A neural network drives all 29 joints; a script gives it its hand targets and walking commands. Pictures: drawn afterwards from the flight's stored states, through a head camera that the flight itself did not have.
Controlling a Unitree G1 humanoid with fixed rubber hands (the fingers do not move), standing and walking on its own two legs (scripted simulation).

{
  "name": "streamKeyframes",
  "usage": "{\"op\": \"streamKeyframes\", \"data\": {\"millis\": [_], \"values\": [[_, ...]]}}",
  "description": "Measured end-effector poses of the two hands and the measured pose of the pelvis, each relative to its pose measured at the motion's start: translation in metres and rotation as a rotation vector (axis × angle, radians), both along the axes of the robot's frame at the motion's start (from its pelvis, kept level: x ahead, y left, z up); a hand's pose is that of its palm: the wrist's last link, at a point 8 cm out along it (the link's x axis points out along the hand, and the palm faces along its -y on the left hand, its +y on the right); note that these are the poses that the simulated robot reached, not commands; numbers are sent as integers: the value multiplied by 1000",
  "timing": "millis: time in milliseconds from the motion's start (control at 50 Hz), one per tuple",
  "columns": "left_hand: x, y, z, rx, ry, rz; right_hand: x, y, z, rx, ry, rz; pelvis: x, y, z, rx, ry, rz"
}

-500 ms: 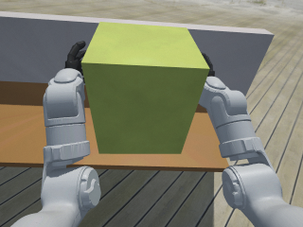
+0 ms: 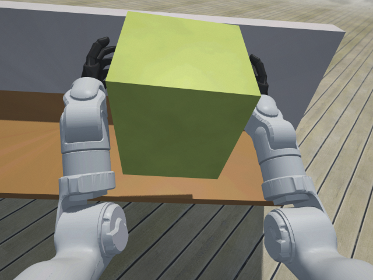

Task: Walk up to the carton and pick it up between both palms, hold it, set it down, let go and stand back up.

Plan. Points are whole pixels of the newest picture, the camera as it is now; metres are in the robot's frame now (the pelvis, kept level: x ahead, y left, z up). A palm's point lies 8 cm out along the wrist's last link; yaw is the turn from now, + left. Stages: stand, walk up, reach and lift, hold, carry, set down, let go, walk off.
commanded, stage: set down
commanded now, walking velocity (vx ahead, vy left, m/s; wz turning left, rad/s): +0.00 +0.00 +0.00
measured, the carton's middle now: (177, 104) +0.41 -0.02 +0.22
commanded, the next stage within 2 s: none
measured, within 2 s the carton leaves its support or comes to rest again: neither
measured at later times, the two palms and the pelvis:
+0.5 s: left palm (109, 109) +0.43 +0.12 +0.20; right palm (245, 119) +0.41 -0.18 +0.18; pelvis +0.02 +0.00 +0.00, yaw -1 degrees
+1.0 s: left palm (114, 119) +0.45 +0.12 +0.16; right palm (240, 126) +0.42 -0.18 +0.14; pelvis +0.03 +0.00 +0.00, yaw +0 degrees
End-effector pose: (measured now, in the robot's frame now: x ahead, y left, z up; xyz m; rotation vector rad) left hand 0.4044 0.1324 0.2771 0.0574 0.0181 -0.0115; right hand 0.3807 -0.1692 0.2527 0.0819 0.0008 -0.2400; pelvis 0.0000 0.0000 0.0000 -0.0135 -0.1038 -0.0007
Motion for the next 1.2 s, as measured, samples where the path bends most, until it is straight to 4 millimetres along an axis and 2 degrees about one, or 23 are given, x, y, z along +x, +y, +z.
{"op": "streamKeyframes", "data": {"millis": [220, 300, 400, 600, 700, 800, 1020, 1100, 1200], "values": [[16, -1, -72, 26, 69, -1, 11, 0, -75, -65, 61, -13, 6, 1, 1, 1, 25, 3], [19, -3, -91, 26, 90, 2, 14, -2, -91, -77, 79, -13, 11, 2, 2, 1, 48, 0], [24, -6, -94, 28, 90, 6, 19, -5, -91, -87, 76, -12, 17, 3, 2, 0, 68, -5], [33, -10, -62, 20, 45, 18, 33, -8, -60, -86, 27, 2, 23, 5, 1, 0, 53, -12], [36, -8, -59, 20, 50, 32, 40, -7, -55, -80, 26, 13, 24, 4, 1, 2, 41, -7], [38, -6, -72, 25, 80, 37, 44, -5, -66, -74, 50, 22, 25, 3, 1, 3, 44, 1], [46, -14, -120, 33, 171, 11, 42, -12, -112, -71, 142, -1, 26, 0, 2, 3, 109, 4], [51, -20, -123, 32, 175, -1, 42, -18, -117, -71, 146, -16, 26, 0, 2, 4, 138, -2], [59, -27, -116, 26, 165, -13, 47, -24, -110, -75, 136, -29, 26, -1, 2, 6, 157, -10]]}}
